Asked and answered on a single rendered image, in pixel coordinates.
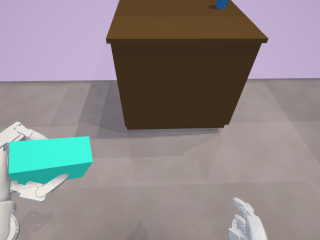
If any robot right hand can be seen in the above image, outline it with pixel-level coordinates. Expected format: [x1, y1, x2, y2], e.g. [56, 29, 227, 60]
[229, 197, 268, 240]

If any sponge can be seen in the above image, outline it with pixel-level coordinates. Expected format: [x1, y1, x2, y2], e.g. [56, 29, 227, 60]
[8, 136, 93, 185]

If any table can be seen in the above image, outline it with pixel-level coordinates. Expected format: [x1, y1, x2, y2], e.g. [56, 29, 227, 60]
[106, 0, 268, 130]

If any robot left forearm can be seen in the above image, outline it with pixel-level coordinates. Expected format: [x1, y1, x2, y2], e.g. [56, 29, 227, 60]
[0, 200, 20, 240]

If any robot left hand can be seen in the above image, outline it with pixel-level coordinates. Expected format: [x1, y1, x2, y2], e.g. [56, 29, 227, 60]
[0, 121, 70, 203]

